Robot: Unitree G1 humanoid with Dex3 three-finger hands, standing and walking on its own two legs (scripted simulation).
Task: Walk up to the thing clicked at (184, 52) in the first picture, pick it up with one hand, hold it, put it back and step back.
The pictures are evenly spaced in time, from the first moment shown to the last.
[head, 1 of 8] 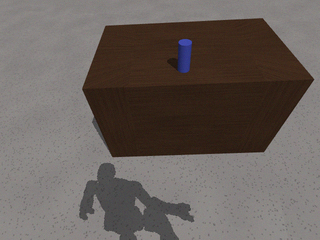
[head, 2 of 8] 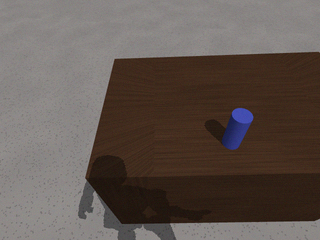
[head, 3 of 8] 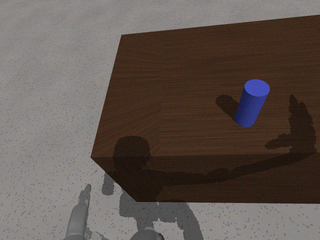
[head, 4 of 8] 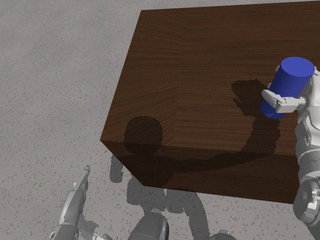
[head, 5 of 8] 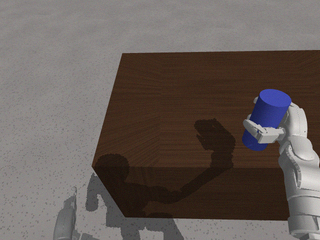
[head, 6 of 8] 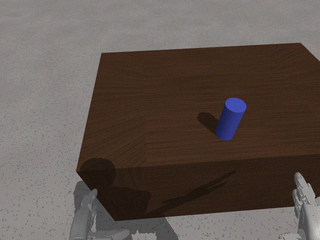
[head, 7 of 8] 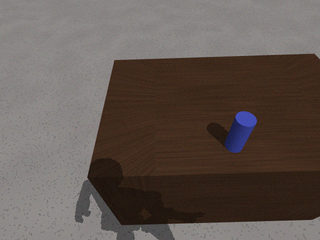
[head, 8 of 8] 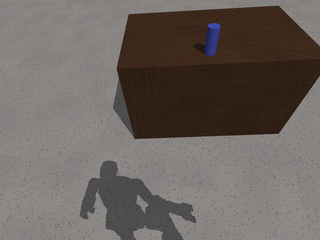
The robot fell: no
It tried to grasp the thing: yes
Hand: right
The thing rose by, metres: 0.22
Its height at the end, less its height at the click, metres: +0.00
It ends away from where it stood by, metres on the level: 0.02
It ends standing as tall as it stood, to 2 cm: yes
